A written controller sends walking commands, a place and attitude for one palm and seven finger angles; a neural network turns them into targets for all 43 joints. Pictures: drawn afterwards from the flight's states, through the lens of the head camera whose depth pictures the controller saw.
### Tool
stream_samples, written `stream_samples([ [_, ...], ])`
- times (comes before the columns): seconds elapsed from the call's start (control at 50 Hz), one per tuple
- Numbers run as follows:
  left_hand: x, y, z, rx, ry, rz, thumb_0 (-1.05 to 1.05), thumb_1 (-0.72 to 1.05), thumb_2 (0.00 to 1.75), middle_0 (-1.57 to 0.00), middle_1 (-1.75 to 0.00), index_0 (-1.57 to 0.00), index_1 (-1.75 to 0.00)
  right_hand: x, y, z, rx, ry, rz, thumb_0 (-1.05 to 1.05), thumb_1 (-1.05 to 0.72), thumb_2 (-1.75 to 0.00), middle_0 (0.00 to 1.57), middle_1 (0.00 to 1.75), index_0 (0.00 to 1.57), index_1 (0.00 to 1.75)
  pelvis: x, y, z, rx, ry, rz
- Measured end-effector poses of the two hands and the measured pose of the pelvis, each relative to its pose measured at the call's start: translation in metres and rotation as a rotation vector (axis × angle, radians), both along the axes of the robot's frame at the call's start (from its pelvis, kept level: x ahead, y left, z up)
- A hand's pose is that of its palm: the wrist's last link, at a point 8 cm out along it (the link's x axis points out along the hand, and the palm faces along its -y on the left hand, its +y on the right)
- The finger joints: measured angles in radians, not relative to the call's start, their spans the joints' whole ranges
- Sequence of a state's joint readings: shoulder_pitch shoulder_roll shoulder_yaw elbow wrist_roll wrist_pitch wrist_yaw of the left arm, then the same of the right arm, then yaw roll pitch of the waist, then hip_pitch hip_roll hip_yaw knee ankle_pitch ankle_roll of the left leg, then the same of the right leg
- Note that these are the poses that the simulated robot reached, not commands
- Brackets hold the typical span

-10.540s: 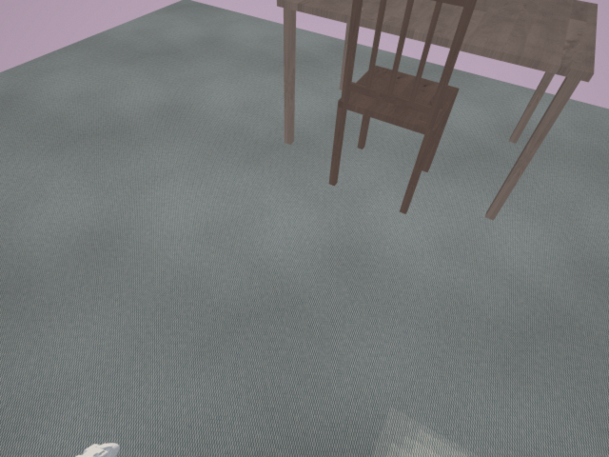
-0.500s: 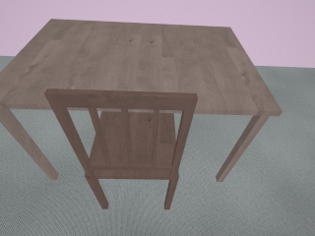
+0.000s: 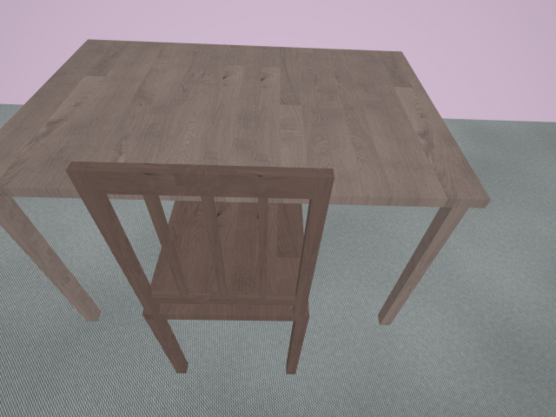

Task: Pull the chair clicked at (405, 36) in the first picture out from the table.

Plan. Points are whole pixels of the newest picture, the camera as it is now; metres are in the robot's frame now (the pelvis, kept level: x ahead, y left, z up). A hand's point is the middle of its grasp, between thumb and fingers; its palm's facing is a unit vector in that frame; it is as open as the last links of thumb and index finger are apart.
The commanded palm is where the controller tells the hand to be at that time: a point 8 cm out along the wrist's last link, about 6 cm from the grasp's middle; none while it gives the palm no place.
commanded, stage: look again from close up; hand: left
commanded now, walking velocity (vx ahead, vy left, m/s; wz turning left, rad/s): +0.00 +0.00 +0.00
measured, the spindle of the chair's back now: (216, 253) +0.41 +0.15 -0.06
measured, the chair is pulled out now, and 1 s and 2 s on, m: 0.00 0.00 0.00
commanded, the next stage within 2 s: none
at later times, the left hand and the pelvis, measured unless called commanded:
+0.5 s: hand out of the picture -0.02 +0.13 -0.18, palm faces +0.02 -0.99 -0.16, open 7.3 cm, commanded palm none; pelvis +0.00 -0.02 +0.00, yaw +0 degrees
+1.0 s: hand out of the picture -0.02 +0.13 -0.18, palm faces +0.03 -0.99 -0.16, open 7.3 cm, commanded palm none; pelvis +0.00 -0.03 +0.00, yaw +0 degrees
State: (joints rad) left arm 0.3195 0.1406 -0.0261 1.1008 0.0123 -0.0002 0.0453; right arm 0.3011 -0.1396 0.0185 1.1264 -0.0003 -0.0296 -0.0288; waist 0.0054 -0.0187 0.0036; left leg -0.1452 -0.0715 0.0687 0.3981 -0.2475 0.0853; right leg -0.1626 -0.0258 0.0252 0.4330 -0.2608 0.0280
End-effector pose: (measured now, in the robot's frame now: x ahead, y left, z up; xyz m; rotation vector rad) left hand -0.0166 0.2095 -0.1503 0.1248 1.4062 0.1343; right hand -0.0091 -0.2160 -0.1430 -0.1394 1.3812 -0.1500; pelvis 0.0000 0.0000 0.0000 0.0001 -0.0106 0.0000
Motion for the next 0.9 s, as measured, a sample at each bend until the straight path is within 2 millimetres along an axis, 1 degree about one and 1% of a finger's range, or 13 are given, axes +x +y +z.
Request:
stream_samples([
  [0.26,-0.01,-0.014,0.002,-0.002,0.022,0.001,0.0,0.91,0.9,-0.2,-0.3,-0.2,-0.3,-0.008,-0.006,-0.002,0.02,0.029,-0.009,0.01,-0.91,-0.9,0.2,0.3,0.2,0.3,-0.001,-0.012,0.001,0.001,0.005,-0.002],
  [0.48,-0.007,-0.025,0.002,-0.011,0.007,-0.002,0.0,0.91,0.9,-0.2,-0.3,-0.2,-0.3,-0.008,-0.014,-0.002,0.017,0.023,-0.014,0.01,-0.92,-0.9,0.2,0.3,0.2,0.3,-0.001,-0.02,0.001,0.002,0.004,-0.003],
  [0.64,-0.006,-0.029,0.002,-0.009,-0.002,-0.004,0.0,0.91,0.9,-0.2,-0.3,-0.2,-0.3,-0.011,-0.017,-0.001,0.02,0.029,-0.014,0.01,-0.92,-0.9,0.2,0.3,0.2,0.3,-0.002,-0.025,0.001,0.002,0.006,0.0],
  [0.9,-0.01,-0.032,0.003,-0.004,0.001,0.004,0.0,0.91,0.9,-0.2,-0.3,-0.2,-0.3,-0.015,-0.019,-0.002,0.029,0.038,-0.012,0.01,-0.91,-0.9,0.2,0.3,0.2,0.3,-0.003,-0.03,0.002,0.003,0.006,0.005],
])
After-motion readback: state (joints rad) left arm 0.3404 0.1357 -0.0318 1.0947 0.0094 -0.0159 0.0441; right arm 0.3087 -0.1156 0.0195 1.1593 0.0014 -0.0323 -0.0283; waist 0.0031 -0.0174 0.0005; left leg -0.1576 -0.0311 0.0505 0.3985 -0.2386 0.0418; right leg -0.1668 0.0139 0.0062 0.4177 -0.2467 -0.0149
